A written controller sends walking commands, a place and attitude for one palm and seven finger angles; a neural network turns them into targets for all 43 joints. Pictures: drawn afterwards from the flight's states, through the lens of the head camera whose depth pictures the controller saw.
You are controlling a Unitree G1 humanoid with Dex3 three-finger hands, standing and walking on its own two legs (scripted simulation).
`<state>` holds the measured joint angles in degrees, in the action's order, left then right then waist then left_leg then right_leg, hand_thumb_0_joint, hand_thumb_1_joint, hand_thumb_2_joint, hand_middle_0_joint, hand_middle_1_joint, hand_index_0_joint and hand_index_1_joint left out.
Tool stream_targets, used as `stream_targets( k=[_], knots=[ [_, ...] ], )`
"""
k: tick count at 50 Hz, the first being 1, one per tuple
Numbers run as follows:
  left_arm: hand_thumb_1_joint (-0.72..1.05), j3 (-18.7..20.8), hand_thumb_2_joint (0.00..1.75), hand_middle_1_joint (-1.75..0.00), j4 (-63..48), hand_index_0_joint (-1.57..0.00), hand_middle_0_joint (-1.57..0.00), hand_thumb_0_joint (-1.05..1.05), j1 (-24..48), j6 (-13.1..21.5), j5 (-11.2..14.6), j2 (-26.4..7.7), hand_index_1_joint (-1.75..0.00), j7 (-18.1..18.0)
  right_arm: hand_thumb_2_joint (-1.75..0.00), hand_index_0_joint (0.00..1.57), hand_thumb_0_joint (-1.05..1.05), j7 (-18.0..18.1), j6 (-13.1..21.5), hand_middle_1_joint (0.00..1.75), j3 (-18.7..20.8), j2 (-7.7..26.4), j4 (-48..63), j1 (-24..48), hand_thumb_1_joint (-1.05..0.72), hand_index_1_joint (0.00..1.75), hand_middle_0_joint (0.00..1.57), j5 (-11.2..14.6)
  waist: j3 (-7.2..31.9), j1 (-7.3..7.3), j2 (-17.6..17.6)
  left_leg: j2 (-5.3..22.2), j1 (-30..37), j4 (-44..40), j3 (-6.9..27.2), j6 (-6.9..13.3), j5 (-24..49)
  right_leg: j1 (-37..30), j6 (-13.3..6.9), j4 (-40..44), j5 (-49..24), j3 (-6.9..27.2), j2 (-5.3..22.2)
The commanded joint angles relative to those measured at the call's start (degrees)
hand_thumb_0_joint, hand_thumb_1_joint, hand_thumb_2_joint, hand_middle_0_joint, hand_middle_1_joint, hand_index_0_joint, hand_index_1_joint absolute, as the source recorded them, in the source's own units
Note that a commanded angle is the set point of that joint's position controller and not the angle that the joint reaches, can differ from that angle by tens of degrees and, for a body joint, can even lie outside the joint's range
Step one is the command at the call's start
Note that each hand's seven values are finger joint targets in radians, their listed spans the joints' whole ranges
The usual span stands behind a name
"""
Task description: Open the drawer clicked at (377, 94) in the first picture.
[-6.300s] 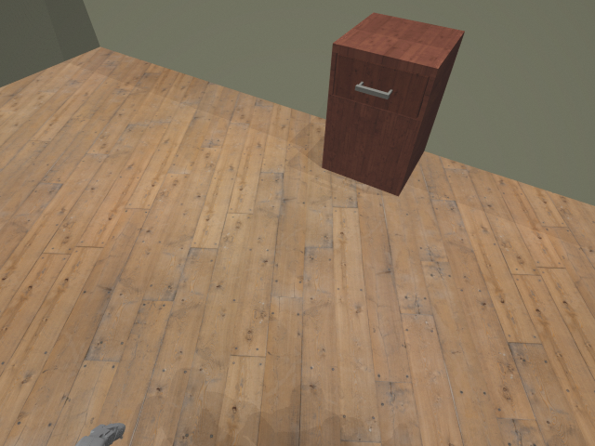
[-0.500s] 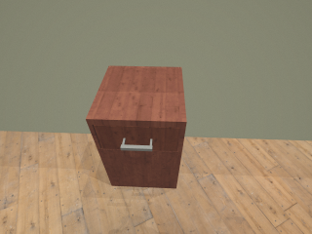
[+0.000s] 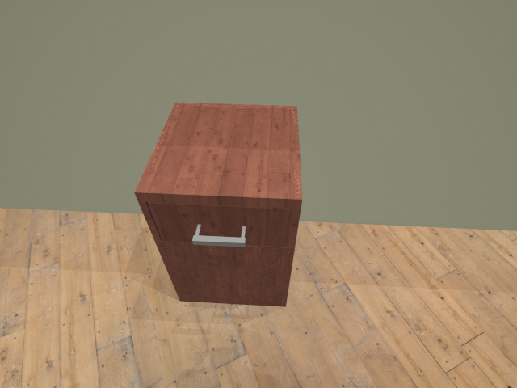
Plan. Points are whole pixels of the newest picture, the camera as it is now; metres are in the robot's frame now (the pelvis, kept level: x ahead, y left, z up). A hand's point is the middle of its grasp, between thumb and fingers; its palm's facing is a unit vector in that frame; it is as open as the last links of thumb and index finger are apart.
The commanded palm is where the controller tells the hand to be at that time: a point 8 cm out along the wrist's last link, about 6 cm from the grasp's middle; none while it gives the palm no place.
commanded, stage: come to a stop and stand still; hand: left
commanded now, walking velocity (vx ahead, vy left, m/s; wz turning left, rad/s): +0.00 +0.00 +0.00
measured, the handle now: (220, 235) +0.56 +0.14 -0.25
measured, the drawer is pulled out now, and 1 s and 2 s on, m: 0.00 0.00 0.00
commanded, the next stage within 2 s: look again from close up in 0.28 s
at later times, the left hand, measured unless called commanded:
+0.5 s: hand out of the picture -0.01 +0.14 -0.17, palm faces +0.06 -0.98 -0.16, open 7.3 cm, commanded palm none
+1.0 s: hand out of the picture +0.00 +0.15 -0.17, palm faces -0.05 -0.97 -0.22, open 7.3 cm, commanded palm +0.11 +0.19 -0.06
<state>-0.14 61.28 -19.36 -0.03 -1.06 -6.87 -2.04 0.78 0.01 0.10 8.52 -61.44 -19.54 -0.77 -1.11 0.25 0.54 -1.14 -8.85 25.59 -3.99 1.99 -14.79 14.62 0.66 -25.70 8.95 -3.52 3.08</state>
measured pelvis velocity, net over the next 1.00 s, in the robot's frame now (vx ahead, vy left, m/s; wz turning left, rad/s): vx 0.01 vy -0.01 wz -0.02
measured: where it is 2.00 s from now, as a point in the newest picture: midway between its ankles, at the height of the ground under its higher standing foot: outside the picture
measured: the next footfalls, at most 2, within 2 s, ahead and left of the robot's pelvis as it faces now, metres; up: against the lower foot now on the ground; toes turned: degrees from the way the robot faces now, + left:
none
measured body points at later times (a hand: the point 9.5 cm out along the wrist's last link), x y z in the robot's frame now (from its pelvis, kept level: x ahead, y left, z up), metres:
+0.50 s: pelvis +0.01 -0.01 +0.00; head +0.00 -0.01 +0.45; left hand -0.01 +0.20 -0.16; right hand -0.02 -0.22 -0.16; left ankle -0.01 +0.09 -0.74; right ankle +0.05 -0.13 -0.74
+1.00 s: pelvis +0.01 -0.01 +0.00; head +0.01 -0.01 +0.45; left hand +0.01 +0.20 -0.15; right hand +0.00 -0.21 -0.16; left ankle -0.01 +0.10 -0.74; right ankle +0.06 -0.13 -0.74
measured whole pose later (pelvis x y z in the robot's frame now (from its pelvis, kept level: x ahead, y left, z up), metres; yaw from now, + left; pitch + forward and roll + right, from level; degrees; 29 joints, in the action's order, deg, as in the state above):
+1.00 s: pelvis +0.01 -0.01 +0.00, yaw -1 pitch -2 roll +0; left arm -4.0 45.8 -25.6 -6.0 -4.5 -7.7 -4.4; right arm 2.7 3.3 -2.1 6.8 -59.1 -21.8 1.0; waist -2.1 -1.5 -0.1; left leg -0.3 -7.8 26.6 -4.6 1.4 -16.6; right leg 14.4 -0.2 -27.5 10.7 -2.9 2.2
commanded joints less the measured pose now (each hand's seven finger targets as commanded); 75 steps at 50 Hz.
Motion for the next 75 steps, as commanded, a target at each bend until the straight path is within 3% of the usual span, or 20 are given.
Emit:
stream_targets(
  k=[1, 46, 47, 48, 49, 50, 51, 52, 53, 55, 56, 58, 60, 63, 65, 67, 69, 70, 72, 75],
  knots=[
    [0.9, 0.9, 0.9, -0.3, -1.33, -0.2, -0.2, 0.0, -2.61, 1.21, 0.31, -5.69, -0.3, -0.64, -0.9, 0.2, 0.0, 0.49, 0.63, 0.3, 0.84, 4.46, 0.66, -3.62, -0.9, 0.3, 0.2, 0.26, -3.48, 0.26, -0.94, 5.87, -6.7, -7.52, 6.15, -0.11, -1.35, -2.26, -1.77, 5.83, 3.31, 5.8, 3.87],
    [0.9, 0.94, 0.9, -0.3, 1.66, -0.2, -0.2, 0.0, -4.91, 1.19, 0.19, -2.84, -0.3, -0.8, -0.9, 0.2, 0.0, 1.15, 0.97, 0.3, 0.41, 2.13, -2.16, -5.94, -0.9, 0.3, 0.2, 0.2, -5.36, -0.48, -0.23, 6.66, -7.46, -9.12, 6.73, -0.25, -0.63, -4.32, -2.07, 5.19, 0.3, 4.03, 3.23],
    [0.9, 0.58, 0.9, -0.3, 3.29, -0.2, -0.2, 0.0, -7.13, 2.13, -0.31, -6.81, -0.3, -2.54, -0.9, 0.2, 0.0, 0.52, 2.06, 0.3, 0.34, 4.7, 2.37, 2.51, -0.9, 0.3, 0.2, 0.43, -8.18, -3.08, -4.99, 7.22, -11.03, 1.48, 3.46, -1.91, 3.94, -2.23, -2.13, 1.35, -15.15, 5.09, 5.56],
    [0.88, -7.59, 0.89, -0.32, -85.58, -0.2, -0.2, 0.0, 38.26, 12.37, -3.92, -16.02, -0.32, -1.69, -0.9, 0.2, 0.0, 3.67, 10.09, 0.3, -0.89, 13.84, 24.65, 3.61, -0.9, 0.3, 0.2, 4.31, 21.18, 4.03, 13.05, 2.12, 3.31, -6.44, 2.79, 0.24, 4.86, -8.83, -2.61, -2.31, -1.74, 7.32, -1.43],
    [0.85, -1.14, 0.88, -0.33, -68.06, -0.2, -0.2, 0.0, 17.43, 6.72, -5.74, -17.81, -0.33, -7.07, -0.9, 0.2, 0.0, 6.36, 16.04, 0.3, -0.63, 10.8, 20.18, 10.72, -0.9, 0.3, 0.2, 4.32, 15.56, -0.94, 17.31, 2.62, 1.23, -7.24, 2.28, -0.21, 4.31, -5.19, -4.31, -5.65, 4.57, 2.59, -2.86],
    [0.83, -1.39, 0.87, -0.34, -64.24, -0.21, -0.21, 0.0, 13.45, 2.57, -3.14, -12.13, -0.34, -10.69, -0.9, 0.2, 0.0, 6.26, 18.47, 0.3, 1.35, 10.46, 16.78, 8.36, -0.9, 0.3, 0.2, 4.75, 9.23, 0.73, 14.83, 3.13, -4.81, -8.3, 3.0, -2.0, -3.92, -0.57, -3.12, -6.16, 9.11, -0.31, -3.07],
    [0.81, -6.84, 0.86, -0.36, -54.11, -0.21, -0.21, 0.0, -3.27, -3.16, -4.95, -3.99, -0.36, -11.91, -0.9, 0.2, 0.0, 5.58, 19.05, 0.3, 0.44, 7.12, 16.59, 6.03, -0.9, 0.3, 0.2, 5.56, 3.99, -0.01, 7.69, 2.5, -9.5, -8.02, 4.85, -1.78, -8.62, 1.85, -2.56, -5.23, 9.82, -1.48, -2.84],
    [0.78, -10.13, 0.85, -0.37, -64.95, -0.21, -0.21, 0.0, 2.56, -3.76, -5.09, -2.76, -0.37, -11.8, -0.9, 0.2, 0.0, 5.53, 19.62, 0.3, 0.57, 7.88, 21.01, 6.92, -0.9, 0.3, 0.2, 6.46, 0.92, 0.68, 3.57, 2.34, -11.2, -6.75, 5.15, -1.23, -8.39, 2.67, -1.96, -4.69, 9.91, -1.71, -2.56],
    [0.76, -10.55, 0.84, -0.39, -67.75, -0.21, -0.21, 0.0, 1.42, -3.29, -9.73, -4.23, -0.39, -12.16, -0.9, 0.2, 0.0, 5.78, 20.91, 0.3, 1.19, 9.83, 21.54, 8.16, -0.9, 0.3, 0.2, 5.92, 3.02, 0.56, 0.24, 2.57, -9.92, -4.64, 5.31, -0.7, -8.23, 4.46, -2.11, -4.11, 10.78, 0.03, -2.83],
    [0.71, -13.66, 0.82, -0.42, -70.29, -0.21, -0.21, 0.0, -0.5, -2.97, -18.42, -4.94, -0.42, -13.94, -0.9, 0.2, 0.0, 4.99, 22.35, 0.3, 1.03, 11.78, 25.68, 8.7, -0.9, 0.3, 0.2, 3.83, -0.4, 1.85, -4.51, 1.0, -13.64, -1.03, 6.64, -0.1, -10.71, 10.08, -2.56, -4.42, 15.61, 2.02, -3.03],
    [0.69, -14.91, 0.81, -0.43, -71.11, -0.22, -0.22, 0.0, 1.83, -2.58, -23.84, -5.64, -0.43, -14.98, -0.9, 0.2, 0.0, 4.53, 21.93, 0.3, 0.79, 12.66, 27.32, 8.84, -0.9, 0.3, 0.2, 2.38, -0.89, 2.71, -8.15, 0.2, -14.7, 1.22, 6.94, -0.03, -10.24, 12.58, -2.79, -5.21, 17.33, 2.46, -3.48],
    [0.64, -11.61, 0.79, -0.47, -64.67, -0.22, -0.22, 0.0, -3.55, -2.71, -34.57, -7.33, -0.47, -18.04, -0.9, 0.2, 0.0, 3.03, 18.78, 0.3, 2.84, 13.74, 31.73, 11.13, -0.9, 0.3, 0.2, -0.84, -1.34, 1.31, -11.43, -1.38, -16.12, 5.05, 6.27, -0.48, -8.18, 14.61, -3.27, -3.37, 22.68, 4.01, -3.26],
    [0.6, -6.32, 0.77, -0.5, -57.38, -0.22, -0.22, 0.0, -20.82, -2.48, -42.25, -9.67, -0.5, -19.46, -0.9, 0.2, 0.0, 0.52, 13.35, 0.3, 3.84, 13.41, 35.48, 14.11, -0.9, 0.3, 0.2, -1.87, 0.28, -4.32, -11.33, -2.03, -17.78, 5.89, 4.06, -1.28, -4.86, 10.8, -4.49, -0.87, 23.52, 7.62, -3.26],
    [0.53, -2.4, 0.74, -0.54, -58.01, -0.23, -0.23, 0.0, -25.04, 0.25, -50.48, -11.66, -0.54, -20.05, -0.9, 0.2, 0.0, -1.84, 3.94, 0.3, 3.12, 11.56, 39.72, 19.09, -0.9, 0.3, 0.2, -1.73, 3.76, -7.57, -15.96, -2.0, -21.65, 6.47, 1.48, -1.99, 0.44, 4.49, -5.14, -5.02, 9.78, 9.11, -3.46],
    [0.48, 0.52, 0.72, -0.57, -62.97, -0.23, -0.23, 0.0, -21.44, 2.55, -54.06, -14.61, -0.57, -21.26, -0.9, 0.2, 0.0, -2.98, 0.46, 0.3, 3.0, 10.72, 42.0, 21.25, -0.9, 0.3, 0.2, -1.38, 6.49, -8.69, -13.0, -2.0, -21.9, 6.9, 0.94, -2.09, 3.0, 2.09, -5.27, -7.18, 4.2, 10.07, -3.8],
    [0.43, 0.57, 0.7, -0.6, -68.94, -0.23, -0.23, 0.0, -17.06, 3.26, -57.03, -15.1, -0.6, -23.21, -0.9, 0.2, 0.0, -3.74, -1.66, 0.3, 2.98, 9.97, 43.46, 22.28, -0.9, 0.3, 0.2, -1.82, 9.6, -9.12, -1.74, -1.83, -19.48, 7.87, 0.29, -2.0, 5.67, 2.91, -6.13, -10.1, -0.28, 10.08, -4.31],
    [0.39, 1.76, 0.68, -0.63, -74.73, -0.24, -0.24, 0.0, -12.16, 3.72, -59.48, -17.12, -0.63, -25.54, -0.9, 0.2, 0.0, -3.83, -2.4, 0.3, 3.2, 9.43, 44.13, 20.77, -0.9, 0.3, 0.2, -2.37, 16.83, -8.82, 7.83, -1.52, -14.81, 10.44, 0.65, -1.75, 11.21, 4.37, -6.79, -13.22, -6.51, 10.84, -4.98],
    [0.36, 2.76, 0.67, -0.64, -78.69, -0.24, -0.24, 0.0, -5.68, 3.96, -60.83, -19.41, -0.64, -26.7, -0.9, 0.2, 0.0, -3.61, -2.79, 0.3, 3.43, 9.45, 43.18, 19.41, -0.9, 0.3, 0.2, -2.98, 20.03, -7.53, 7.65, -1.45, -13.39, 12.21, 1.84, -1.76, 12.95, 6.59, -6.72, -14.39, -6.78, 12.11, -5.22],
    [0.32, 1.58, 0.65, -0.68, -81.28, -0.24, -0.24, 0.0, -1.15, 4.41, -61.33, -18.94, -0.68, -28.19, -0.9, 0.2, 0.0, -3.3, -2.34, 0.3, 3.58, 9.33, 42.46, 18.3, -0.9, 0.3, 0.2, -3.26, 23.96, -4.96, 6.26, -0.94, -10.42, 15.61, 2.85, -1.11, 14.19, 11.41, -6.04, -15.43, -6.22, 12.81, -4.87],
    [0.25, -1.15, 0.62, -0.72, -84.47, -0.25, -0.25, 0.0, 8.71, 5.6, -60.95, -18.43, -0.72, -28.01, -0.9, 0.2, 0.0, -3.02, -1.47, 0.3, 3.66, 10.07, 40.57, 17.96, -0.9, 0.3, 0.2, -4.16, 21.43, -0.66, 3.89, -0.78, -9.54, 19.49, 4.08, -0.51, 11.35, 19.5, -5.23, -15.13, -1.78, 12.78, -4.41]
  ],
)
